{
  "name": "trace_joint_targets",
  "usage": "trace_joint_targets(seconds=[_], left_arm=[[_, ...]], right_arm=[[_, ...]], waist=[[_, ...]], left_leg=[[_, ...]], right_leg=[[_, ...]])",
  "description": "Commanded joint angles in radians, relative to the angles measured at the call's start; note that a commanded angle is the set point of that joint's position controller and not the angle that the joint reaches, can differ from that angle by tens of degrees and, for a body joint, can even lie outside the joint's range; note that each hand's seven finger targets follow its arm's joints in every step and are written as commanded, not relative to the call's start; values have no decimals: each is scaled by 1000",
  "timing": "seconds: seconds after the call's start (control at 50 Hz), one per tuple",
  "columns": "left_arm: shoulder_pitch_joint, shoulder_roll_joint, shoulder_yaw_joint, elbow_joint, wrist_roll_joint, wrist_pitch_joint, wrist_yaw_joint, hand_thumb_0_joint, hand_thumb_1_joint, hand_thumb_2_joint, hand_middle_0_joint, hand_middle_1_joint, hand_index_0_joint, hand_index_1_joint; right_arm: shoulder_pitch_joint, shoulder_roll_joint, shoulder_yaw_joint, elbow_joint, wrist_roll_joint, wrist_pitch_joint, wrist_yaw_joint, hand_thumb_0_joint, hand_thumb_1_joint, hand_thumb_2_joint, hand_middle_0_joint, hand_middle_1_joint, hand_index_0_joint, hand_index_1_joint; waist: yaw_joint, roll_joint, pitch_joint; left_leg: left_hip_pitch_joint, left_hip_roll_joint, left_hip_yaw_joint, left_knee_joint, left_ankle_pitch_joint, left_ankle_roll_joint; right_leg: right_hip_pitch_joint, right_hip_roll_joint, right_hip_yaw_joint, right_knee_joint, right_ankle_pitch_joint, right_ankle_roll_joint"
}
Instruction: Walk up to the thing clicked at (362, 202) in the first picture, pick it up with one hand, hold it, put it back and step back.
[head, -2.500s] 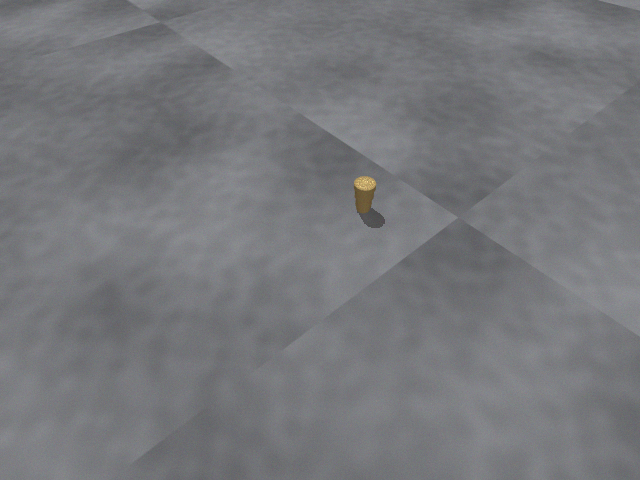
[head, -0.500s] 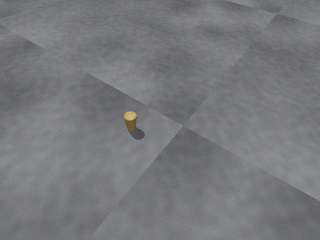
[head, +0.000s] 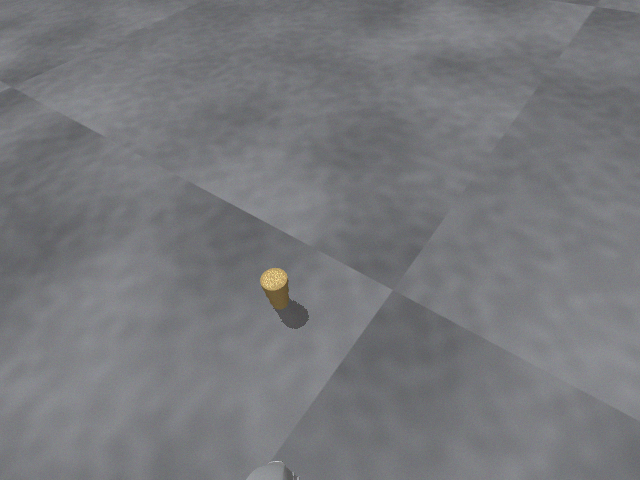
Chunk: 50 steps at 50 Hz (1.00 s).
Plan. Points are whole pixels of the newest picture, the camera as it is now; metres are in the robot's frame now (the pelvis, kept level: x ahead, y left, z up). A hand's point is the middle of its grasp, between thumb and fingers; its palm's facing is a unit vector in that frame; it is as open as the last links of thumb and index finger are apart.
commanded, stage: walk up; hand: left
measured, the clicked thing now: (277, 291) +0.83 +0.26 -0.69
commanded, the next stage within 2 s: none
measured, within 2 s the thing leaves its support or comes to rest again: neither
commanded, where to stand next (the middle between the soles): +0.47 +0.05 m, yaw +0 degrees
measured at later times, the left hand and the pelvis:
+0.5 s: hand (147, 396) +0.27 +0.32 -0.14, palm faces -0.09 -0.93 -0.36, open 7.4 cm; pelvis +0.19 +0.04 +0.00, yaw -1 degrees
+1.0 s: hand (149, 350) +0.36 +0.35 -0.16, palm faces +0.00 -0.92 -0.39, open 7.4 cm; pelvis +0.34 +0.06 -0.02, yaw +1 degrees
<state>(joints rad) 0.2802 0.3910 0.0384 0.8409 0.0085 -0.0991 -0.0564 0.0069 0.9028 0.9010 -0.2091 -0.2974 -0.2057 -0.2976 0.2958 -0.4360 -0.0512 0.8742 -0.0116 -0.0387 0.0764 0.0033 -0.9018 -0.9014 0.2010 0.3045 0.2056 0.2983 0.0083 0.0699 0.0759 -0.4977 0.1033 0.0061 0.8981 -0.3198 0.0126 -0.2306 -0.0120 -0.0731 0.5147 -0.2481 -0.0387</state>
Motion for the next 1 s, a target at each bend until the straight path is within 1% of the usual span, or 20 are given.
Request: trace_joint_targets(seconds=[0.0,0.06,0.12,0.14,0.16,0.18,0.24,0.3,0.38,0.52,0.54,0.56,0.58,0.7,0.84,0.9,0.92,0.94,0.96,0.98], left_arm=[[5,318,102,-73,2,-24,23,0,900,900,-200,-300,-200,-300],[1,317,92,-67,-1,-18,21,0,900,900,-200,-300,-200,-300],[-1,277,69,-60,3,-6,22,0,900,900,-200,-300,-200,-300],[21,229,51,-63,6,-5,22,0,900,900,-200,-300,-200,-300],[67,152,31,-75,-13,-3,20,0,900,900,-200,-300,-200,-300],[45,253,51,-49,-4,5,40,0,900,900,-200,-300,-200,-300],[73,262,53,2,-18,6,37,0,900,900,-200,-300,-200,-300],[82,236,53,15,-13,15,21,0,900,900,-200,-300,-200,-300],[-12,216,59,-22,0,23,2,0,900,900,-200,-300,-200,-300],[83,232,90,23,5,5,9,0,900,900,-200,-300,-200,-300],[166,281,111,32,9,-2,21,0,900,900,-200,-300,-200,-300],[217,368,129,13,9,-15,34,0,900,900,-200,-300,-200,-300],[170,387,123,-1,-3,-11,32,0,900,900,-200,-300,-200,-300],[15,299,95,-46,-4,-10,34,0,900,900,-200,-300,-200,-300],[30,317,95,-66,4,-8,28,0,900,900,-200,-300,-200,-300],[-14,271,66,-68,-1,10,30,0,900,900,-200,-300,-200,-300],[-14,211,32,-63,-2,19,38,0,900,900,-200,-300,-200,-300],[26,147,11,-67,-7,25,39,0,900,900,-200,-300,-200,-300],[55,168,17,-47,-15,38,48,0,900,900,-200,-300,-200,-300],[58,258,43,-11,-7,47,60,0,900,900,-200,-300,-200,-300]], right_arm=[[-21,-174,-70,-78,-10,-26,6,0,-900,-900,200,300,200,300],[-46,-168,-78,-76,-9,-38,11,0,-900,-900,200,300,200,300],[72,-193,-96,-37,-14,-51,-3,0,-900,-900,200,300,200,300],[175,-239,-112,-12,-15,-58,-17,0,-900,-900,200,300,200,300],[198,-329,-129,-39,-23,-67,-28,0,-900,-900,200,300,200,300],[179,-362,-135,-54,9,-63,-29,0,-900,-900,200,300,200,300],[69,-254,-92,-81,15,-62,-43,0,-900,-900,200,300,200,300],[58,-240,-80,-86,13,-65,-46,0,-900,-900,200,300,200,300],[61,-260,-82,-104,8,-64,-44,0,-900,-900,200,300,200,300],[-2,-206,-55,-143,15,-40,-37,0,-900,-900,200,300,200,300],[30,-154,-34,-149,14,-40,-38,0,-900,-900,200,300,200,300],[55,-94,-12,-166,11,-38,-36,0,-900,-900,200,300,200,300],[37,-201,-44,-140,4,-23,-48,0,-900,-900,200,300,200,300],[109,-195,-59,-46,1,-11,-24,0,-900,-900,200,300,200,300],[0,-167,-66,-74,-12,-24,-3,0,-900,-900,200,300,200,300],[64,-163,-72,-31,-13,-38,-22,0,-900,-900,200,300,200,300],[77,-168,-70,-15,-14,-38,-42,0,-900,-900,200,300,200,300],[112,-236,-82,-22,-21,-42,-55,0,-900,-900,200,300,200,300],[93,-312,-92,-49,-13,-42,-57,0,-900,-900,200,300,200,300],[71,-327,-98,-45,0,-35,-55,0,-900,-900,200,300,200,300]], waist=[[22,-209,-6],[12,-176,-19],[-73,-89,-62],[-122,68,-125],[-111,286,-134],[-115,170,-120],[-42,38,-52],[-26,92,-62],[-44,90,-19],[45,-42,-76],[94,-209,-113],[94,-371,-127],[87,-238,-103],[3,-237,-10],[23,-221,-33],[-41,-128,-54],[-58,-59,-73],[-58,140,-92],[-53,189,-76],[-45,115,-41]], left_leg=[[16,28,-1,-169,93,-10],[139,-7,45,-253,126,-2],[404,-77,95,-339,71,18],[536,-8,-47,-430,-83,57],[643,257,-542,-618,-266,162],[578,347,-668,-651,-245,260],[459,217,-318,-584,114,203],[396,176,-162,-571,314,205],[355,186,-133,-607,251,236],[108,80,2,-327,97,128],[4,11,54,-96,45,92],[-168,-106,76,172,-202,37],[-191,-78,-13,247,-257,34],[-28,1,-26,67,-44,7],[86,-20,41,-216,50,-10],[315,-82,86,-351,115,3],[404,-65,28,-393,91,22],[442,126,-235,-520,39,68],[396,296,-529,-654,-120,186],[324,310,-534,-632,-146,252]], right_leg=[[-42,-265,238,-281,-210,-186],[-87,-247,188,-233,-215,-164],[-201,-181,103,0,-76,-113],[-261,-119,40,286,34,-75],[-502,34,-3,565,-201,0],[-517,0,97,652,-295,-16],[-439,-76,166,600,-142,-12],[-335,-89,102,465,-113,18],[-318,-98,52,299,-54,28],[159,10,-15,31,72,-4],[287,-81,144,-70,-107,-40],[346,-363,602,-228,-254,-132],[266,-445,745,-273,-370,-245],[-31,-254,282,-263,-211,-179],[-66,-255,221,-213,-241,-172],[-190,-196,121,-39,-154,-118],[-255,-174,89,77,-38,-75],[-324,-85,12,299,-67,-15],[-388,17,3,407,-303,8],[-343,-36,89,495,-340,7]])
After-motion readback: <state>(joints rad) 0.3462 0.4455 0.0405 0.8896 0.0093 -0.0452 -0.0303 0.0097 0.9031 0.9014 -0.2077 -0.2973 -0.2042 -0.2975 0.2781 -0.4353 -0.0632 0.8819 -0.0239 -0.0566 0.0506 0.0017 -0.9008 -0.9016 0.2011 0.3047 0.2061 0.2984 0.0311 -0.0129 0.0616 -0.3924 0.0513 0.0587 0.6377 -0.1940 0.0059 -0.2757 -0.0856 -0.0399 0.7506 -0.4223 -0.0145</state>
